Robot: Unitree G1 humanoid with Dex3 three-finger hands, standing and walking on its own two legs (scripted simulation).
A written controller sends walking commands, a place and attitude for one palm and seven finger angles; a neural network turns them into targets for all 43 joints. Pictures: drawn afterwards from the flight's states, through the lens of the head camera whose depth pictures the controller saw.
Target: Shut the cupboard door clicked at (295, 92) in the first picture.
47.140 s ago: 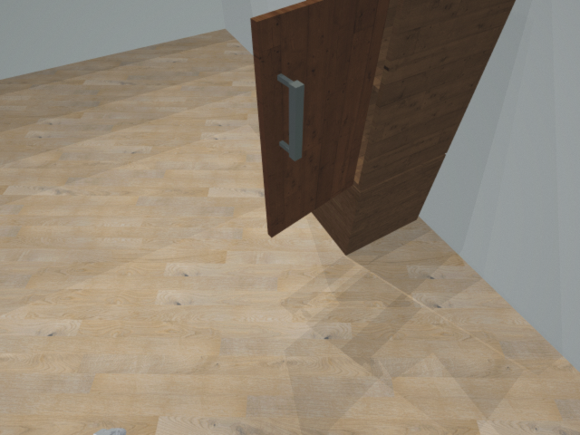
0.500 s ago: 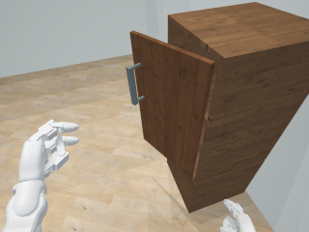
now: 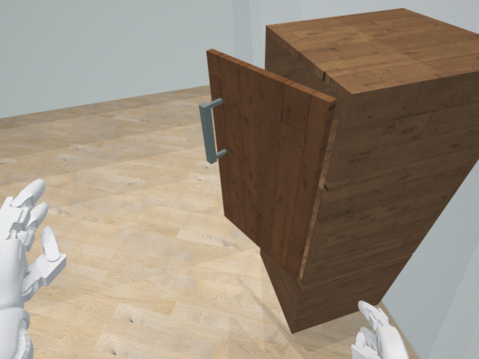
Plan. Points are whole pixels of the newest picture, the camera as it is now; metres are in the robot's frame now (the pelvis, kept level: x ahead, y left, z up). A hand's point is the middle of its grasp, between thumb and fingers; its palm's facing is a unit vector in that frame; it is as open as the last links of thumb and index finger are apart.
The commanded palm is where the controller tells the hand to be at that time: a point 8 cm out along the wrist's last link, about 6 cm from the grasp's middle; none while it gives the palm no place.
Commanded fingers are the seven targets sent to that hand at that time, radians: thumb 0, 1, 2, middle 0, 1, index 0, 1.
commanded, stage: draw the hand back to the body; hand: left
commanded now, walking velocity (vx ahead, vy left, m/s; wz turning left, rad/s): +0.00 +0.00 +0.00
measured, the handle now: (214, 132) +0.63 +0.16 +0.05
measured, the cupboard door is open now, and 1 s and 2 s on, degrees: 25 25 25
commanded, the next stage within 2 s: step back with the hand held close in 0.08 s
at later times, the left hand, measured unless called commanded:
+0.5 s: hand (63, 256) +0.19 +0.27 +0.15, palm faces +0.36 -0.79 -0.49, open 7.4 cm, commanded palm +0.13 +0.31 +0.17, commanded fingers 0.00 0.90 0.90 -0.20 -0.30 -0.20 -0.30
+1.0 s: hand out of the picture +0.09 +0.29 +0.16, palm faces +0.51 -0.74 -0.44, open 7.4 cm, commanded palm +0.03 +0.32 +0.17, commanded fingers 0.00 0.90 0.90 -0.20 -0.30 -0.20 -0.30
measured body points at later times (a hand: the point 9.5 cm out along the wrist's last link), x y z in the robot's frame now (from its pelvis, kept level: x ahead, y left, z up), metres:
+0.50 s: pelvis -0.01 +0.01 +0.00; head +0.00 -0.01 +0.45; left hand +0.17 +0.31 +0.17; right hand +0.16 -0.24 -0.09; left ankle -0.02 +0.10 -0.74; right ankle -0.01 -0.12 -0.74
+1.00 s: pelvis -0.10 +0.01 -0.03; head -0.09 +0.03 +0.42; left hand +0.06 +0.33 +0.18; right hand +0.08 -0.22 -0.10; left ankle -0.02 +0.10 -0.74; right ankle -0.03 -0.12 -0.74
